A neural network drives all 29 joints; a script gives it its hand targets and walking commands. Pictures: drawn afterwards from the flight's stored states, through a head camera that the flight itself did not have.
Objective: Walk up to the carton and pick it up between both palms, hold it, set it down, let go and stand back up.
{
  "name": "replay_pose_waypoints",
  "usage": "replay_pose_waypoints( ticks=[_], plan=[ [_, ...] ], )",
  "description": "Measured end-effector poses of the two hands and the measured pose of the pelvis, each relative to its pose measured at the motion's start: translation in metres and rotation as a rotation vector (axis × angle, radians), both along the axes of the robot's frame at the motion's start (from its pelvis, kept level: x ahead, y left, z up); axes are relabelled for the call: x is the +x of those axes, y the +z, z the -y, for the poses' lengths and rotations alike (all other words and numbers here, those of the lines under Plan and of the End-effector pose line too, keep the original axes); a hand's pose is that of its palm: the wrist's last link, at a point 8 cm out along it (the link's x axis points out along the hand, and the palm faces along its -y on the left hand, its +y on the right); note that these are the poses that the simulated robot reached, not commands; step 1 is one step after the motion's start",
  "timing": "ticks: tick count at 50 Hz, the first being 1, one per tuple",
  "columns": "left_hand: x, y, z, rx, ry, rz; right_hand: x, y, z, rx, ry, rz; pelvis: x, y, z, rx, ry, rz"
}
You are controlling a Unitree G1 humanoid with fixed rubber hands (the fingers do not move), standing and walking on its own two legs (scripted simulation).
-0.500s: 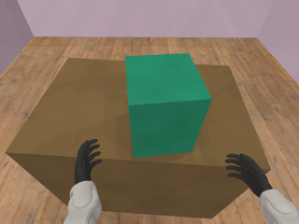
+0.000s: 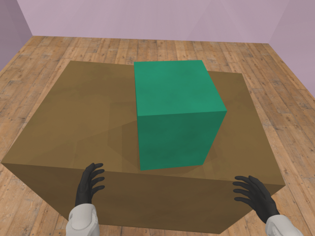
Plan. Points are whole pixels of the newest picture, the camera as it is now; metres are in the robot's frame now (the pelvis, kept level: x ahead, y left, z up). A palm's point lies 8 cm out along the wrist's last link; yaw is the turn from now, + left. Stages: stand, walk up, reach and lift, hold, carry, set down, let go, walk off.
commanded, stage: set down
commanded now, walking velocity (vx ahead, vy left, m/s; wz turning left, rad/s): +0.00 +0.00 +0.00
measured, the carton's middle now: (170, 116) +0.45 +0.01 +0.05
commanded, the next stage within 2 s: let go in 1.34 s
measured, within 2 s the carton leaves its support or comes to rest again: neither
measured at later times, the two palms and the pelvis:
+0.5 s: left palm (82, 214) +0.18 +0.20 -0.03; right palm (252, 211) +0.23 -0.21 -0.03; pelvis +0.01 +0.00 +0.00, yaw +0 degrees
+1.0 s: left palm (79, 223) +0.16 +0.22 -0.06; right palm (242, 219) +0.21 -0.20 -0.05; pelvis +0.01 +0.00 +0.00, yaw +0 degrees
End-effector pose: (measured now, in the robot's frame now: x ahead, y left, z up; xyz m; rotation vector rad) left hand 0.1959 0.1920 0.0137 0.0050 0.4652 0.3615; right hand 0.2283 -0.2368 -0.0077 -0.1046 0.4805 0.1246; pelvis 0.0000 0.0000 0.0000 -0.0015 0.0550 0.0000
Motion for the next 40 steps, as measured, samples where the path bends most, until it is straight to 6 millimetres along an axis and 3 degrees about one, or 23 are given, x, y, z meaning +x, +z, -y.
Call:
replay_pose_waypoints(
  ticks=[40],
  plan=[
    [-0.030,-0.066,-0.016,0.007,-0.107,-0.263,-0.009,-0.035,-0.032,-0.028,-0.093,-0.108,0.011,0.001,-0.003,-0.004,0.001,0.019]
  ],
)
